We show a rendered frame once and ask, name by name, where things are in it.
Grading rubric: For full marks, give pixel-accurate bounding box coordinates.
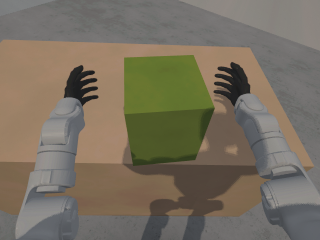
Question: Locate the robot left upper arm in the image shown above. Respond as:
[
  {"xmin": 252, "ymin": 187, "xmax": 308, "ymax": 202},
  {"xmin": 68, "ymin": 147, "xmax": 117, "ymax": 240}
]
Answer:
[{"xmin": 13, "ymin": 195, "xmax": 79, "ymax": 240}]

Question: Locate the pedestal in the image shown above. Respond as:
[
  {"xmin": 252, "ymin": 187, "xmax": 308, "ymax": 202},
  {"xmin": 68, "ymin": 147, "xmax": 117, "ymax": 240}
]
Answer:
[{"xmin": 0, "ymin": 39, "xmax": 314, "ymax": 217}]

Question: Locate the robot right upper arm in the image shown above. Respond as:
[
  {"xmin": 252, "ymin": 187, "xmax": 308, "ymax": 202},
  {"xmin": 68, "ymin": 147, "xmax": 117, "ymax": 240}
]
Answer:
[{"xmin": 260, "ymin": 175, "xmax": 320, "ymax": 240}]

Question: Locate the robot right forearm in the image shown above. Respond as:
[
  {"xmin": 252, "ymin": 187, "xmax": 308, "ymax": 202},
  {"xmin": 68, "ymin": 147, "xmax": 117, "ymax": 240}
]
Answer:
[{"xmin": 234, "ymin": 93, "xmax": 320, "ymax": 201}]

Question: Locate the left robot hand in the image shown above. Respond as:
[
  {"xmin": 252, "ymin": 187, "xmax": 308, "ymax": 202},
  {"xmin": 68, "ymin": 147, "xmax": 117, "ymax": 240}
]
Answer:
[{"xmin": 64, "ymin": 65, "xmax": 99, "ymax": 106}]

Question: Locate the robot left forearm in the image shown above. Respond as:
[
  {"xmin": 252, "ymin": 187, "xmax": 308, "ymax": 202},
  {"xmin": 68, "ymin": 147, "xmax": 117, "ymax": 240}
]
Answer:
[{"xmin": 15, "ymin": 97, "xmax": 85, "ymax": 239}]

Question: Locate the right robot hand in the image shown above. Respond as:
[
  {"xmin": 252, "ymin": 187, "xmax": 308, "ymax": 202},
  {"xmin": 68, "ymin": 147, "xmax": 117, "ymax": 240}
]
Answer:
[{"xmin": 213, "ymin": 62, "xmax": 250, "ymax": 106}]

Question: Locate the carton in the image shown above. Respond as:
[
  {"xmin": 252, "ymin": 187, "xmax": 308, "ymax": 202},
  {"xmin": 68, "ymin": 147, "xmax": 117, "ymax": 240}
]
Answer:
[{"xmin": 124, "ymin": 55, "xmax": 215, "ymax": 166}]

